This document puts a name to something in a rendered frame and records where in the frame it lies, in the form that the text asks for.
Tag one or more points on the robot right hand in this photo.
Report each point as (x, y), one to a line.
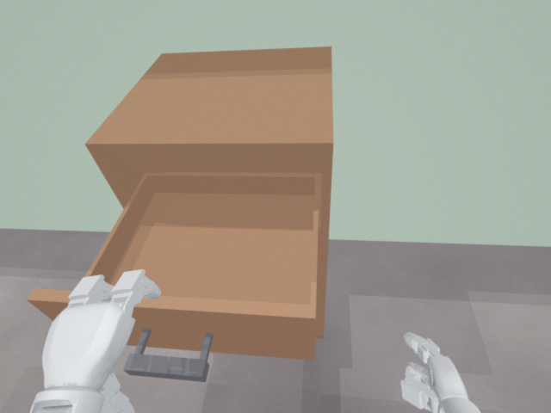
(427, 388)

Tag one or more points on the cabinet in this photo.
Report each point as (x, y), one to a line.
(266, 111)

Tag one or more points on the left robot forearm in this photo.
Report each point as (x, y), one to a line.
(68, 399)

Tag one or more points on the handle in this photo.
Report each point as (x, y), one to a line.
(167, 367)

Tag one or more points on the robot left hand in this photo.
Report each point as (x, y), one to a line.
(88, 337)

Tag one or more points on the drawer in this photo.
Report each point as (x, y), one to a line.
(235, 255)

